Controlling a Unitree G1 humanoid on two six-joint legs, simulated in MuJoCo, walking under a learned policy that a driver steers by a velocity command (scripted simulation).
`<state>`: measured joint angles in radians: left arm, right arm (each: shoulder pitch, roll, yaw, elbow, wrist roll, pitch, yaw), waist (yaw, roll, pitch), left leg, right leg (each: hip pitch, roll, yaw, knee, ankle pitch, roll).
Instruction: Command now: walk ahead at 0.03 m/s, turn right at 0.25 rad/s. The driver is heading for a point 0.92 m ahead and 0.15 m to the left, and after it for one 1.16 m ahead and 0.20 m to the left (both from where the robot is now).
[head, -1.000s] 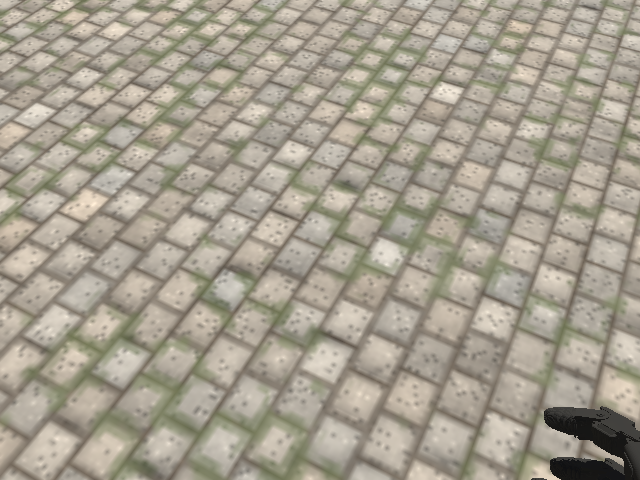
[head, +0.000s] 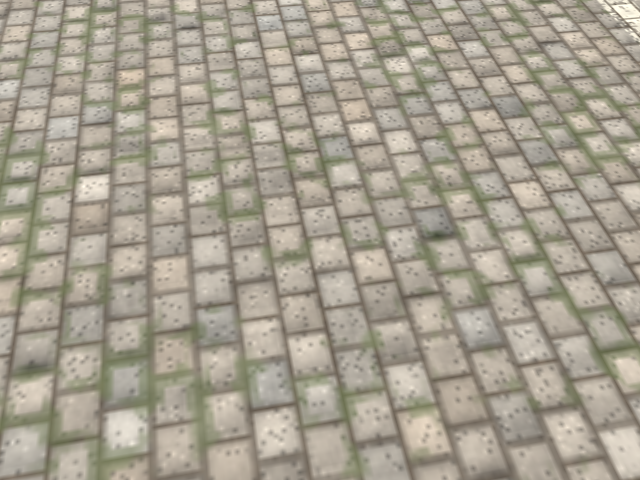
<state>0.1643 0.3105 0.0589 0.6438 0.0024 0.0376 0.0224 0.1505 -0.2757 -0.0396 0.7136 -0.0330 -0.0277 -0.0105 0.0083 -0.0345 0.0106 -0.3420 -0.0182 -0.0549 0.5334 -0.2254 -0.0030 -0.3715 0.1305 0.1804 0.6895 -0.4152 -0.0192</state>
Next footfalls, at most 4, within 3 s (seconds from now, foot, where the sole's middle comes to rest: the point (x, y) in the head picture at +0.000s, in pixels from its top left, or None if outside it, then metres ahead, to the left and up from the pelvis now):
0.24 right None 0.03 -0.14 -0.77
1.38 right None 0.46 -0.13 -0.77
1.92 left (280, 356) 0.76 0.11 -0.77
2.36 right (331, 258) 1.05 -0.01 -0.77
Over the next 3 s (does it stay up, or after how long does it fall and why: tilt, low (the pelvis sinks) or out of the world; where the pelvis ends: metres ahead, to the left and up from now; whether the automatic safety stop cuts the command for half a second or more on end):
stays up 0.89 0.08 0.01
